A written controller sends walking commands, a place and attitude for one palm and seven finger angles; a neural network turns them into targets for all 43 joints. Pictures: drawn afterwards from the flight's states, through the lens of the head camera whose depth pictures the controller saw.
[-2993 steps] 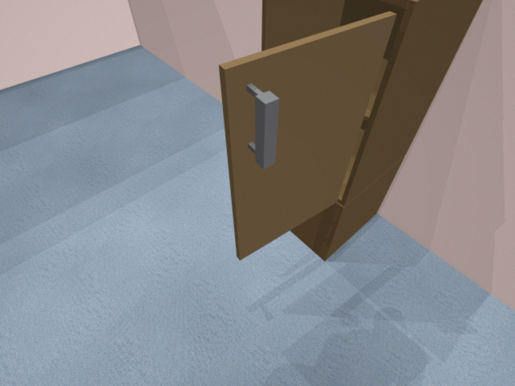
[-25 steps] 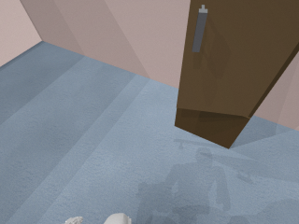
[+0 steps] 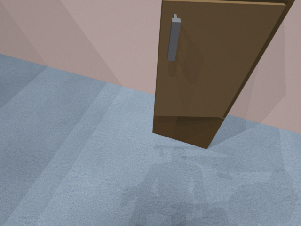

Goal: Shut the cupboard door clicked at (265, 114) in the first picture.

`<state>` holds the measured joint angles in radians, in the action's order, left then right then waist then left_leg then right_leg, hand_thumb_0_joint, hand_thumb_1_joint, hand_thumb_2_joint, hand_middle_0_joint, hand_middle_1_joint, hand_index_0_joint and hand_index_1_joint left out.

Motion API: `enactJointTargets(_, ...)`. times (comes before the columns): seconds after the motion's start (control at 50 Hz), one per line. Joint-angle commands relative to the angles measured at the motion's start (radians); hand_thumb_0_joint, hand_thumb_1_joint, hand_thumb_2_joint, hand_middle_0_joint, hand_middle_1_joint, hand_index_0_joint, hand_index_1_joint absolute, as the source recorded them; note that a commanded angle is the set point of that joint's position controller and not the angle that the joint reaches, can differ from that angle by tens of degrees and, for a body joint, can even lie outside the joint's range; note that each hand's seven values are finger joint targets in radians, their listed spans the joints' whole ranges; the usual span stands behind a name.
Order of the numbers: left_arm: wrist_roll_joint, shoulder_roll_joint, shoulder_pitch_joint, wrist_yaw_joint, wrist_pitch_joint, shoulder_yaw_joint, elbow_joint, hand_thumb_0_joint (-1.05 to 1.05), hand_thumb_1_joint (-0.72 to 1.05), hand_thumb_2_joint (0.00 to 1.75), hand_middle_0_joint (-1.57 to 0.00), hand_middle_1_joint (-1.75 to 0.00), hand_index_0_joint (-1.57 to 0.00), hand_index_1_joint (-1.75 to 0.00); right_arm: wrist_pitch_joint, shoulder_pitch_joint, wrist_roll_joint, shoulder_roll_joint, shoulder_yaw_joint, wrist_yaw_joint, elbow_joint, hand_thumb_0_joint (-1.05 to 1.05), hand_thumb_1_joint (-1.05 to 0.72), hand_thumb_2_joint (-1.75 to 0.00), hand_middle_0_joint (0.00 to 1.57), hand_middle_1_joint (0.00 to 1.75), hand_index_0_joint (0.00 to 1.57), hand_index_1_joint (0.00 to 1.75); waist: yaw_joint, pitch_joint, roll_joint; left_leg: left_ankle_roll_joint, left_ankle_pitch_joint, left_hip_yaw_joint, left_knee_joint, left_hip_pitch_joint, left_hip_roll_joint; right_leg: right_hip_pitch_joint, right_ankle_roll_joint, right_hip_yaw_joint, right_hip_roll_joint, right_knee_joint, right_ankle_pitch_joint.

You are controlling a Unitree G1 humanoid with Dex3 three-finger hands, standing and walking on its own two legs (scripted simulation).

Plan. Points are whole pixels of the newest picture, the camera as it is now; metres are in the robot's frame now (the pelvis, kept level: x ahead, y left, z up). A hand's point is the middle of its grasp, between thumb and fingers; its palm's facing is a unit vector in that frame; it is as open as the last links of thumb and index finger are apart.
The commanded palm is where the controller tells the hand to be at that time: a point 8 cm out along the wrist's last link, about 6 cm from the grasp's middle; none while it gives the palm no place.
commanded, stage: take the last steps up to it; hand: left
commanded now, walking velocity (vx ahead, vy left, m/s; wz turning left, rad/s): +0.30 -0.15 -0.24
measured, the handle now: (172, 37) +0.68 -0.05 +0.14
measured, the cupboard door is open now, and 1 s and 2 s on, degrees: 18 18 18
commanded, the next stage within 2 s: come to a stop and stand still in 0.54 s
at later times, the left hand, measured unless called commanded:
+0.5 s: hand out of the picture +0.15 +0.14 -0.21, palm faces -0.10 -0.99 -0.12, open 7.4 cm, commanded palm none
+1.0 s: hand (145, 151) +0.40 +0.03 -0.17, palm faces -0.16 -0.96 -0.23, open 7.3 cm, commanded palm none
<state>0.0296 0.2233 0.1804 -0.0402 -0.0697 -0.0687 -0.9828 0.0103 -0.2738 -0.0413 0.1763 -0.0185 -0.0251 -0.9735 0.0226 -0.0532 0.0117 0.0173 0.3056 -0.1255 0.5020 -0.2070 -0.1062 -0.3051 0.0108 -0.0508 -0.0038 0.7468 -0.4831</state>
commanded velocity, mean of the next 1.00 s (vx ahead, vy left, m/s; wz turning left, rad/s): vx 0.03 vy -0.02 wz -0.09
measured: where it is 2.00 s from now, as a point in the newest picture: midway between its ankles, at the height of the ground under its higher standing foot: outside the picture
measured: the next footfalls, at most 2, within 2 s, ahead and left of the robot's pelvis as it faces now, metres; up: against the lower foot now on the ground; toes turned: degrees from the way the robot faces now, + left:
right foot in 0.08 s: +0.02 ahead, -0.12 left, +0.00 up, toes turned -5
left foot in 0.42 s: +0.25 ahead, +0.06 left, +0.00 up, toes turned +4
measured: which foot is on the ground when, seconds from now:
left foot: down 0.00-0.08, up 0.10-0.40, down 0.42-0.82, up 0.84-1.00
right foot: up 0.00-0.06, down 0.08-0.42, up 0.44-0.80, down 0.82-1.00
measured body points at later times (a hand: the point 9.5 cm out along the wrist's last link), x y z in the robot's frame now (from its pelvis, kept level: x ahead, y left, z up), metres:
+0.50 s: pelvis +0.15 -0.04 -0.02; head +0.20 -0.01 +0.43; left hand +0.16 +0.20 -0.20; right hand +0.21 -0.30 -0.14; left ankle +0.21 +0.05 -0.74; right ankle +0.01 -0.13 -0.68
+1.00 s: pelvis +0.26 -0.12 -0.01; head +0.32 -0.15 +0.43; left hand +0.41 +0.09 -0.15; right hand +0.24 -0.38 -0.17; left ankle +0.21 +0.00 -0.66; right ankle +0.31 -0.27 -0.74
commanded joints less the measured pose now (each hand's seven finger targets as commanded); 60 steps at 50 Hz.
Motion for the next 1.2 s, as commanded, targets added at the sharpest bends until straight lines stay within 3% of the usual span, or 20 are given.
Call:
enactJointTargets(0.0,-0.001,0.052,0.014,-0.012,0.045,-0.013,0.057,0.0,0.9,0.9,-0.2,-0.3,-0.2,-0.3,-0.021,-0.046,0.004,0.249,-0.075,-0.012,0.014,0.0,-0.9,-0.9,0.2,0.3,0.2,0.3,-0.011,0.051,0.121,-0.109,0.0,0.178,-0.12,0.001,-0.212,0.11,-0.025,-0.052,-0.028,-0.269,0.171)
enactJointTargets(0.02,-0.001,0.084,0.068,-0.007,0.054,-0.022,0.035,0.0,0.9,0.9,-0.2,-0.3,-0.2,-0.3,-0.024,-0.044,0.01,0.224,-0.074,-0.006,0.012,0.0,-0.9,-0.9,0.2,0.3,0.2,0.3,-0.038,0.058,0.035,-0.073,0.013,0.119,-0.023,-0.118,-0.159,0.278,-0.047,-0.008,-0.009,-0.386,0.196)
enactJointTargets(0.04,0.004,0.166,0.172,0.005,0.065,-0.04,0.006,0.0,0.9,0.9,-0.2,-0.3,-0.2,-0.3,-0.027,-0.005,0.023,0.169,-0.06,0.0,0.039,0.0,-0.9,-0.9,0.2,0.3,0.2,0.3,-0.094,0.075,-0.178,-0.017,0.141,-0.019,0.193,-0.316,-0.044,0.44,-0.125,0.249,0.184,-0.505,0.047)
enactJointTargets(0.08,-0.004,0.214,0.236,0.031,0.07,-0.051,-0.013,0.0,0.9,0.9,-0.2,-0.3,-0.2,-0.3,-0.024,0.16,0.019,0.169,-0.052,-0.001,0.1,0.0,-0.9,-0.9,0.2,0.3,0.2,0.3,-0.137,-0.037,-0.27,0.002,0.31,0.077,0.554,-0.561,0.03,0.359,-0.289,0.539,0.345,-0.596,0.046)
enactJointTargets(0.18,-0.005,0.118,0.093,0.037,0.1,-0.014,0.005,0.0,0.9,0.9,-0.2,-0.3,-0.2,-0.3,-0.023,0.084,0.008,0.122,-0.053,0.022,0.05,0.0,-0.9,-0.9,0.2,0.3,0.2,0.3,-0.015,-0.046,-0.101,0.026,0.078,0.061,0.541,-0.436,-0.001,0.215,-0.251,0.228,0.213,-0.543,0.308)
enactJointTargets(0.3,-0.001,0.126,0.119,0.04,0.101,-0.008,-0.037,0.0,0.9,0.9,-0.2,-0.3,-0.2,-0.3,-0.034,0.112,0.015,0.115,-0.045,0.018,0.069,0.0,-0.9,-0.9,0.2,0.3,0.2,0.3,-0.004,-0.027,-0.122,0.013,0.024,0.013,0.285,-0.363,0.022,0.28,-0.237,0.19,0.188,-0.478,0.605)
enactJointTargets(0.36,-0.015,0.134,0.071,0.036,0.095,-0.014,-0.034,0.0,0.9,0.9,-0.2,-0.3,-0.2,-0.3,-0.05,-0.068,0.011,0.146,-0.051,-0.001,0.003,0.0,-0.9,-0.9,0.2,0.3,0.2,0.3,0.082,0.065,-0.049,0.001,-0.143,-0.039,0.058,-0.029,0.076,0.214,-0.183,0.117,0.116,-0.231,0.778)
enactJointTargets(0.38,-0.021,0.104,0.109,0.035,0.093,-0.011,-0.034,0.0,0.9,0.9,-0.2,-0.3,-0.2,-0.3,-0.057,-0.192,0.0,0.203,-0.063,-0.012,-0.032,0.0,-0.9,-0.9,0.2,0.3,0.2,0.3,0.12,0.156,0.043,-0.035,-0.203,0.102,-0.018,0.221,-0.022,0.067,-0.133,0.101,0.068,-0.019,0.63)
enactJointTargets(0.4,-0.028,0.045,0.185,0.025,0.087,0.0,-0.023,0.0,0.9,0.9,-0.2,-0.3,-0.2,-0.3,-0.061,-0.29,-0.017,0.316,-0.086,-0.021,-0.051,0.0,-0.9,-0.9,0.2,0.3,0.2,0.3,0.123,0.245,0.321,-0.171,-0.253,0.535,-0.104,0.424,-0.347,-0.191,-0.07,0.01,-0.061,0.32,0.078)
enactJointTargets(0.42,-0.011,0.088,0.137,0.025,0.086,0.006,0.01,0.0,0.9,0.9,-0.2,-0.3,-0.2,-0.3,-0.049,-0.294,-0.001,0.34,-0.077,-0.025,-0.042,0.0,-0.9,-0.9,0.2,0.3,0.2,0.3,0.121,0.214,0.22,-0.253,-0.15,0.691,-0.195,0.322,-0.449,-0.236,-0.079,0.101,-0.049,0.502,-0.127)
enactJointTargets(0.48,0.006,0.066,0.043,0.009,0.063,-0.013,0.014,0.0,0.9,0.9,-0.2,-0.3,-0.2,-0.3,-0.054,-0.077,0.003,0.227,-0.056,-0.031,0.008,0.0,-0.9,-0.9,0.2,0.3,0.2,0.3,0.03,-0.026,0.138,-0.17,-0.011,0.471,-0.294,0.005,-0.357,-0.307,-0.041,0.136,0.067,0.573,0.103)
enactJointTargets(0.56,0.005,0.025,0.079,-0.001,0.034,-0.012,0.0,0.0,0.9,0.9,-0.2,-0.3,-0.2,-0.3,-0.07,-0.059,0.007,0.187,-0.049,-0.027,-0.007,0.0,-0.9,-0.9,0.2,0.3,0.2,0.3,-0.012,0.025,0.101,-0.136,-0.231,0.174,-0.271,0.006,-0.247,-0.246,-0.001,0.084,0.083,0.389,0.21)
enactJointTargets(0.76,-0.001,0.061,0.092,0.039,0.07,0.003,0.007,0.0,0.9,0.9,-0.2,-0.3,-0.2,-0.3,-0.014,-0.049,0.022,0.168,-0.068,-0.004,-0.029,0.0,-0.9,-0.9,0.2,0.3,0.2,0.3,-0.051,0.066,0.097,-0.04,-0.447,-0.015,0.034,0.002,-0.114,0.119,0.009,-0.033,0.046,-0.273,0.553)
enactJointTargets(0.8,0.007,0.203,0.143,0.058,0.086,-0.021,-0.006,0.0,0.9,0.9,-0.2,-0.3,-0.2,-0.3,0.001,-0.128,0.04,0.08,-0.063,0.009,-0.023,0.0,-0.9,-0.9,0.2,0.3,0.2,0.3,-0.058,0.174,-0.206,0.022,0.254,-0.038,0.342,-0.198,0.078,0.334,-0.127,0.246,0.36,-0.261,1.245)
enactJointTargets(0.82,0.002,0.23,0.16,0.062,0.085,-0.026,0.001,0.0,0.9,0.9,-0.2,-0.3,-0.2,-0.3,0.017,-0.12,0.045,0.08,-0.063,0.001,-0.006,0.0,-0.9,-0.9,0.2,0.3,0.2,0.3,-0.071,0.183,-0.182,0.012,0.398,0.039,0.506,-0.177,0.087,0.28,-0.197,0.264,0.45,-0.289,1.385)
enactJointTargets(0.86,-0.002,0.206,0.077,0.082,0.078,-0.029,0.017,0.0,0.9,0.9,-0.2,-0.3,-0.2,-0.3,0.027,-0.088,0.046,0.098,-0.062,-0.009,-0.005,0.0,-0.9,-0.9,0.2,0.3,0.2,0.3,-0.062,0.212,-0.338,0.02,0.371,0.148,0.719,-0.276,0.081,0.292,-0.245,0.319,0.444,-0.291,1.306)
enactJointTargets(1.1,0.013,0.165,-0.051,0.077,0.053,-0.028,0.073,0.0,0.9,0.9,-0.2,-0.3,-0.2,-0.3,0.026,-0.05,0.033,0.086,-0.052,0.02,0.018,0.0,-0.9,-0.9,0.2,0.3,0.2,0.3,0.0,0.147,-0.226,0.023,0.095,0.088,0.194,-0.058,0.091,0.016,-0.152,0.187,0.327,-0.36,0.496)
enactJointTargets(1.14,-0.005,0.119,-0.032,0.071,0.035,-0.018,0.073,0.0,0.9,0.9,-0.2,-0.3,-0.2,-0.3,0.014,-0.098,0.028,0.131,-0.054,0.019,0.003,0.0,-0.9,-0.9,0.2,0.3,0.2,0.3,0.019,0.112,-0.026,0.003,-0.038,0.137,-0.093,0.093,0.049,-0.132,-0.063,0.119,0.213,-0.222,0.209)
enactJointTargets(1.16,-0.017,0.05,-0.014,0.066,0.022,-0.008,0.086,0.0,0.9,0.9,-0.2,-0.3,-0.2,-0.3,0.008,-0.049,0.015,0.213,-0.068,0.018,0.038,0.0,-0.9,-0.9,0.2,0.3,0.2,0.3,0.006,0.053,0.273,-0.074,-0.063,0.398,-0.247,-0.031,-0.169,-0.183,0.012,0.007,0.069,-0.065,0.01)
enactJointTargets(1.18,-0.014,0.052,-0.046,0.067,0.013,-0.006,0.101,0.0,0.9,0.9,-0.2,-0.3,-0.2,-0.3,0.016,0.032,0.006,0.256,-0.068,0.007,0.086,0.0,-0.9,-0.9,0.2,0.3,0.2,0.3,0.005,-0.01,0.27,-0.154,-0.053,0.446,-0.305,-0.252,-0.243,-0.095,0.012,0.057,0.034,0.075,-0.04)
